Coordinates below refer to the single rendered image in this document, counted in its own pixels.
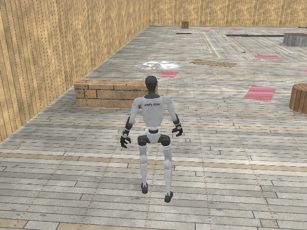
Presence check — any left robot forearm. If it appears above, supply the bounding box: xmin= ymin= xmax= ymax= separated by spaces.
xmin=122 ymin=116 xmax=133 ymax=138

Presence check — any robot left thigh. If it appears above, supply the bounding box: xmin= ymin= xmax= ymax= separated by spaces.
xmin=138 ymin=134 xmax=148 ymax=164

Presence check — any left robot hand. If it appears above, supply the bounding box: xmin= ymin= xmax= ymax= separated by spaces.
xmin=120 ymin=136 xmax=131 ymax=148

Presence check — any robot left foot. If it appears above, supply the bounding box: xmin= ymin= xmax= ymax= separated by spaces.
xmin=141 ymin=183 xmax=148 ymax=194

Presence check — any left robot upper arm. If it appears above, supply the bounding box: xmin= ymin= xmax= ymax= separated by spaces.
xmin=129 ymin=97 xmax=142 ymax=124

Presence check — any right robot upper arm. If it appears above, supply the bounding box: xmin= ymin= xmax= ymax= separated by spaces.
xmin=162 ymin=96 xmax=177 ymax=121

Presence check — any right robot hand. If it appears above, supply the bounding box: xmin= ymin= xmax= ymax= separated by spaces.
xmin=172 ymin=128 xmax=183 ymax=137

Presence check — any right robot forearm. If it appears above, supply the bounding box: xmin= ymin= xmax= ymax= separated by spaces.
xmin=173 ymin=114 xmax=182 ymax=129

